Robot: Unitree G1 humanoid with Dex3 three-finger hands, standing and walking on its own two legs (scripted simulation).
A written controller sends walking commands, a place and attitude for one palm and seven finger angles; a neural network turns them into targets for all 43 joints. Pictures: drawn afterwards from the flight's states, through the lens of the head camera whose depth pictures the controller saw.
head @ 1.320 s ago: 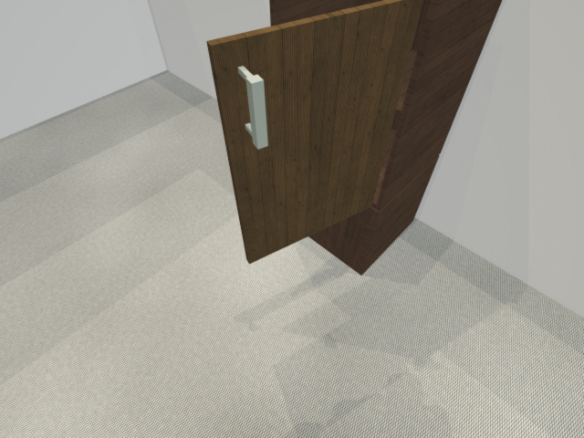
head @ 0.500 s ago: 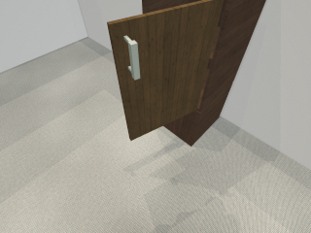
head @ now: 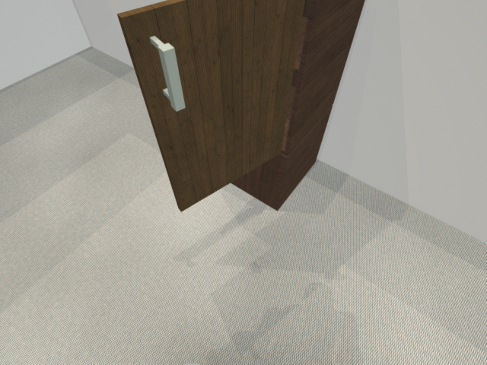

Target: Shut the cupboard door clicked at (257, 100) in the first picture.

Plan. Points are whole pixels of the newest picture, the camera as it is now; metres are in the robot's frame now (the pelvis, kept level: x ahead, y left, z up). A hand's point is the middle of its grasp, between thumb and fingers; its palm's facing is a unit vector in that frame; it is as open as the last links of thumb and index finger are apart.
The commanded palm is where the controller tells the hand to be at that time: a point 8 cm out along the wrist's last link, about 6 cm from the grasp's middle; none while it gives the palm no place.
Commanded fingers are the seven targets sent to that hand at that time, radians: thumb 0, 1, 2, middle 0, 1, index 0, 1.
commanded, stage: walk to a spot facing it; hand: left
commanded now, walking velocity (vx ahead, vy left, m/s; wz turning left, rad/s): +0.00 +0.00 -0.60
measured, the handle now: (167, 74) +0.58 +0.19 +0.15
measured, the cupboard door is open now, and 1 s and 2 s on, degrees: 74 74 74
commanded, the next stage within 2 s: none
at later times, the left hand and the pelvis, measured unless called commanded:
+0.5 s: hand out of the picture +0.07 +0.16 -0.15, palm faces -0.23 -0.94 -0.26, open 7.4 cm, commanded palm none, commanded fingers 0.00 0.90 0.90 -0.20 -0.30 -0.20 -0.30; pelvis -0.01 -0.03 +0.01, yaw -18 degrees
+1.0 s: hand (209, 316) +0.23 +0.09 -0.16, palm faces -0.56 -0.77 -0.30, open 7.4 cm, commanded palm none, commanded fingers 0.00 0.90 0.90 -0.20 -0.30 -0.20 -0.30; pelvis +0.00 -0.03 -0.01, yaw -36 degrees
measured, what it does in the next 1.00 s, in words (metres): steps on the spot, turning right: left foot, then right foot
